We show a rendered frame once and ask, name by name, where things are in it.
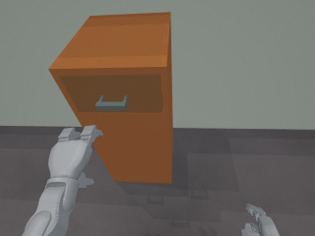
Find robot left hand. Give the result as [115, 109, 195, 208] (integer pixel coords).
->
[48, 125, 103, 188]

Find robot left forearm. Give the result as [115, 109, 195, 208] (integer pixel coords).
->
[22, 176, 80, 236]

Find drawer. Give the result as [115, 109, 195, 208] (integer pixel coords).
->
[60, 74, 163, 113]

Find handle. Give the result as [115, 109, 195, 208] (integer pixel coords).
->
[95, 94, 128, 110]

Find robot right hand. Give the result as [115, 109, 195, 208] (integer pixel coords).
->
[241, 204, 280, 236]

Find cabinet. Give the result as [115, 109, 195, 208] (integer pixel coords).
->
[48, 12, 173, 184]

